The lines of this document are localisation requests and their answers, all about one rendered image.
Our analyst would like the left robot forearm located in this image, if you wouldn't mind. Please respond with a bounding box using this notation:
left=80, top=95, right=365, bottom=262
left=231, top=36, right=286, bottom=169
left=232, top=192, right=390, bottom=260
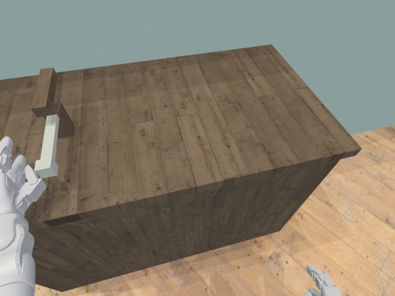
left=0, top=213, right=35, bottom=296

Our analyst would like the counter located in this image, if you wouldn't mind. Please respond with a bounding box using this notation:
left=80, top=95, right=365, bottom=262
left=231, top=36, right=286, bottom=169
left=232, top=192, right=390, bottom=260
left=0, top=44, right=362, bottom=292

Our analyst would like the tap lever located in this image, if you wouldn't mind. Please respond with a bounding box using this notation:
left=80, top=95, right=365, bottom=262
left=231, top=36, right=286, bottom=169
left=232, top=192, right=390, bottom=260
left=34, top=114, right=59, bottom=179

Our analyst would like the right robot hand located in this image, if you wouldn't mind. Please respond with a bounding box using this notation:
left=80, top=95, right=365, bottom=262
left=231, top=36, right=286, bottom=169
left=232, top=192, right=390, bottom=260
left=305, top=265, right=342, bottom=296

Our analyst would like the left robot hand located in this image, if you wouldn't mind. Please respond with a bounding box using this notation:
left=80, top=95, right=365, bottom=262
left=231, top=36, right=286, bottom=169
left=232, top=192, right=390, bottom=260
left=0, top=136, right=47, bottom=217

